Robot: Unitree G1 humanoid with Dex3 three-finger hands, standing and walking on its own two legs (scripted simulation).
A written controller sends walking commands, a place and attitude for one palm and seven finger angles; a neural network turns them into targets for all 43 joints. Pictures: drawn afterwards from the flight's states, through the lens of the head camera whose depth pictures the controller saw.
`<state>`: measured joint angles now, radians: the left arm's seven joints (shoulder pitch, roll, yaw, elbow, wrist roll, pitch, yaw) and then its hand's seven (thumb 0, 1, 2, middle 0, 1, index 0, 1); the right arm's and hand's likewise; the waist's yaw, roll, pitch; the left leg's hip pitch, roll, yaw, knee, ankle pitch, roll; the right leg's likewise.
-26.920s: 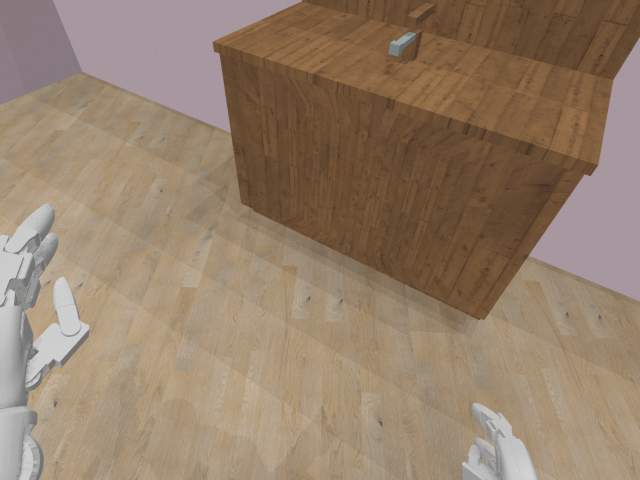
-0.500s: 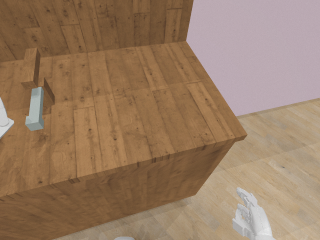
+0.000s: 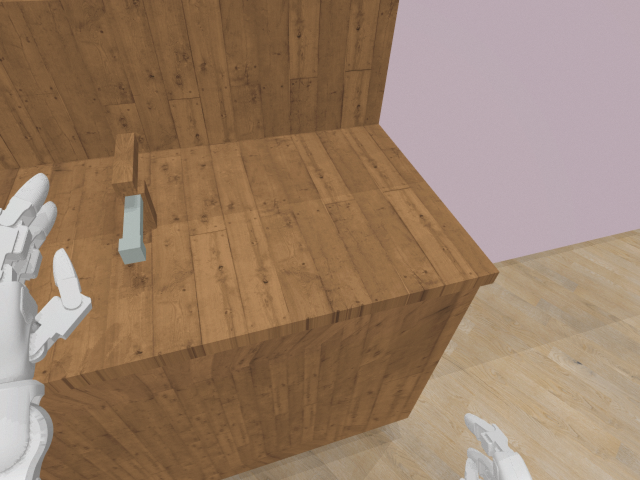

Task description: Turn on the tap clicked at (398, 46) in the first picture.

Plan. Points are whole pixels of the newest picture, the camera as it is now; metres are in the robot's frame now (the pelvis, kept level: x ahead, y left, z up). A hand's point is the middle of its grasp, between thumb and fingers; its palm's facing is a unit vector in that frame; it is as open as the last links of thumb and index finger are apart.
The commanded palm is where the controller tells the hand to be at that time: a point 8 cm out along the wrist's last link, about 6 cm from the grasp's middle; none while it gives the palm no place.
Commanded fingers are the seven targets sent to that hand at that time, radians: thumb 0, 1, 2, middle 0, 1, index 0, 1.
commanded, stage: come to a stop and stand still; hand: left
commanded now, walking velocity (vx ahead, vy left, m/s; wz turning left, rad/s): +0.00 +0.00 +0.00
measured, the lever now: (132, 249) +0.37 +0.31 +0.07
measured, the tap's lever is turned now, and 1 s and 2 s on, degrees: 0 0 0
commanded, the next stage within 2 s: look again from close up in 0.24 s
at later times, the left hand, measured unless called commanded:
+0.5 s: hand (92, 302) +0.23 +0.26 +0.16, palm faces +0.45 -0.83 -0.33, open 7.4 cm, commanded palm +0.17 +0.28 +0.18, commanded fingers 0.00 0.90 0.90 -0.20 -0.30 -0.20 -0.30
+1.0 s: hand (140, 258) +0.29 +0.24 +0.16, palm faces +0.37 -0.84 -0.39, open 7.4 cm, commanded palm +0.23 +0.27 +0.18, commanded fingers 0.00 0.90 0.90 -0.20 -0.30 -0.20 -0.30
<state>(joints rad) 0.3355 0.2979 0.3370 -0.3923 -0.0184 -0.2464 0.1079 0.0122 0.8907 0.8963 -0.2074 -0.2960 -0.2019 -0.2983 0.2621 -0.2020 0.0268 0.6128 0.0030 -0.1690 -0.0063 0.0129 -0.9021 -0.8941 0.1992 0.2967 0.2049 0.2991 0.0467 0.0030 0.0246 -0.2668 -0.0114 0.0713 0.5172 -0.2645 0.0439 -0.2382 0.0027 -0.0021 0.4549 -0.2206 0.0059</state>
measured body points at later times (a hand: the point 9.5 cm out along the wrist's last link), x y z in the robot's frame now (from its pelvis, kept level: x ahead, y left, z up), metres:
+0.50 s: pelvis +0.02 +0.00 +0.00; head +0.02 +0.02 +0.45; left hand +0.20 +0.30 +0.18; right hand +0.19 -0.22 -0.08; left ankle +0.07 +0.08 -0.74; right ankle +0.07 -0.13 -0.74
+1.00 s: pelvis +0.07 -0.01 +0.00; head +0.12 +0.01 +0.45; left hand +0.26 +0.28 +0.18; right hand +0.28 -0.22 -0.07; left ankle +0.07 +0.08 -0.74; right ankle +0.07 -0.13 -0.74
